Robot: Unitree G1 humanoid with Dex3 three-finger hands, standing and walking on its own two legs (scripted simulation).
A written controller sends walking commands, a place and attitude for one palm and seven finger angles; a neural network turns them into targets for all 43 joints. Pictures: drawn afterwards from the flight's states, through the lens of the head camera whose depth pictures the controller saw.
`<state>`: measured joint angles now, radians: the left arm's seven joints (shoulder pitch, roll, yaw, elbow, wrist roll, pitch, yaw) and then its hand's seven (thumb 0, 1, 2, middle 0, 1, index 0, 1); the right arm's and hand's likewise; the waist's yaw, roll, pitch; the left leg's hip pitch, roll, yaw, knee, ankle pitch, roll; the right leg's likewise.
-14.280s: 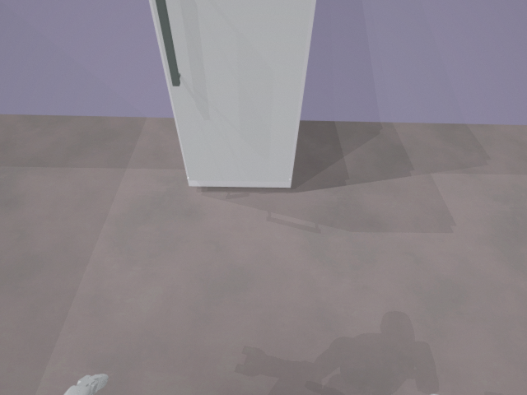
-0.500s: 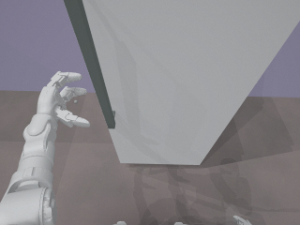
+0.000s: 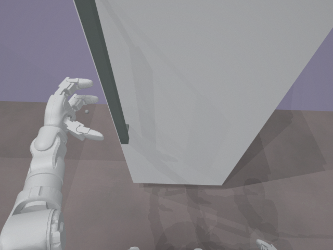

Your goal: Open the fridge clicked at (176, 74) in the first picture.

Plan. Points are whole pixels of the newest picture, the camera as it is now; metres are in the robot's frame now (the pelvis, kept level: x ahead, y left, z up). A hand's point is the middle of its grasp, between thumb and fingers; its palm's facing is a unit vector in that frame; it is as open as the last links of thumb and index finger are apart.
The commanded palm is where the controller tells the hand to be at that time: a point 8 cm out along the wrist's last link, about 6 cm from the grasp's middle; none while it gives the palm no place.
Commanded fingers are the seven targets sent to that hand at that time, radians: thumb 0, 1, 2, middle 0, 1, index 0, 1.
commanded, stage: move the hooked fingers beside the handle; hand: left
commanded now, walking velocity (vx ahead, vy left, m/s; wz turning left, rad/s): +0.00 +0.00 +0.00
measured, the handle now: (113, 86) +0.47 +0.13 +0.12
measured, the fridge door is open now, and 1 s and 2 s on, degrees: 0 0 0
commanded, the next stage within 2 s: feel for the door with the fingertips in 0.70 s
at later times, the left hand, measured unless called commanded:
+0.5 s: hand (82, 114) +0.41 +0.20 +0.09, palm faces -0.05 -1.00 +0.00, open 14.0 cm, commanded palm +0.38 +0.25 +0.09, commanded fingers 0.00 -0.50 0.30 -0.30 -1.20 -0.30 -1.20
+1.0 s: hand (91, 118) +0.40 +0.18 +0.09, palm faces -0.06 -1.00 +0.02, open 14.0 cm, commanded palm +0.38 +0.23 +0.09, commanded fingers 0.00 -0.50 0.30 -0.30 -1.20 -0.30 -1.20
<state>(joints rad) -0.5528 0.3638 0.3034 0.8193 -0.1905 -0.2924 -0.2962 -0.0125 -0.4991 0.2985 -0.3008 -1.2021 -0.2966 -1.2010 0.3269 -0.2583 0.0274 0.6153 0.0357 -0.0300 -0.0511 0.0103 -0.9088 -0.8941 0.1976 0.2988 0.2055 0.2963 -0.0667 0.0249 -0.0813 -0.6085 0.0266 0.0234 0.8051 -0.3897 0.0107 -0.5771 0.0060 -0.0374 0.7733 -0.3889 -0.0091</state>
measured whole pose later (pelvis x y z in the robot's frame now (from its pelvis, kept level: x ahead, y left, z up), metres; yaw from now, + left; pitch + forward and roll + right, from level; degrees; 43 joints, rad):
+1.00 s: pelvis -0.01 +0.01 +0.00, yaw +0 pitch +10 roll -1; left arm -0.52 0.31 0.25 0.77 -0.21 -0.27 -0.28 -0.01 -0.50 0.30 -0.30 -1.20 -0.30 -1.20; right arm 0.33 -0.26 0.03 0.61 0.04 -0.04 -0.04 0.01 -0.91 -0.89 0.20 0.30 0.21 0.30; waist -0.06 0.02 -0.09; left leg -0.61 0.02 0.02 0.81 -0.38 0.02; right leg -0.57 0.00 -0.04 0.77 -0.38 0.00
